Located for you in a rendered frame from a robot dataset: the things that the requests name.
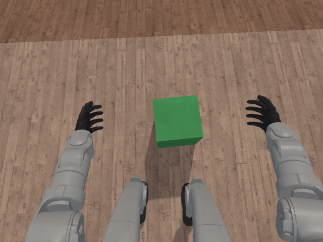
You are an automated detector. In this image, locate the right robot hand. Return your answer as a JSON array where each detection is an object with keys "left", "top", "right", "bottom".
[{"left": 246, "top": 95, "right": 281, "bottom": 133}]

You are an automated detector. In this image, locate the left robot forearm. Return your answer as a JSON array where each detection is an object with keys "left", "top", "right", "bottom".
[{"left": 24, "top": 130, "right": 94, "bottom": 242}]

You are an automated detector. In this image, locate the robot right thigh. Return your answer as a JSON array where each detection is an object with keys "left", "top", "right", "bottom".
[{"left": 185, "top": 183, "right": 231, "bottom": 242}]

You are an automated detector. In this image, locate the right robot forearm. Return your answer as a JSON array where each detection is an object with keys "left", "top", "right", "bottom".
[{"left": 265, "top": 122, "right": 323, "bottom": 200}]

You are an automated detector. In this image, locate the right robot shin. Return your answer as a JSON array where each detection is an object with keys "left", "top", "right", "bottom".
[{"left": 186, "top": 178, "right": 203, "bottom": 217}]

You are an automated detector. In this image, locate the left robot hand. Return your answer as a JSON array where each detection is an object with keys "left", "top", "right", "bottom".
[{"left": 75, "top": 101, "right": 103, "bottom": 134}]

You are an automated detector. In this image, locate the robot left upper arm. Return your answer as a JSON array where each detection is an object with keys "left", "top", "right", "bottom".
[{"left": 26, "top": 210, "right": 85, "bottom": 242}]

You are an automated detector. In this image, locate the robot right upper arm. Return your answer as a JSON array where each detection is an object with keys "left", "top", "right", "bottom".
[{"left": 276, "top": 197, "right": 323, "bottom": 242}]

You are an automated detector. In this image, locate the carton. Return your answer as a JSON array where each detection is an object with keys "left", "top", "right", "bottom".
[{"left": 152, "top": 95, "right": 203, "bottom": 148}]

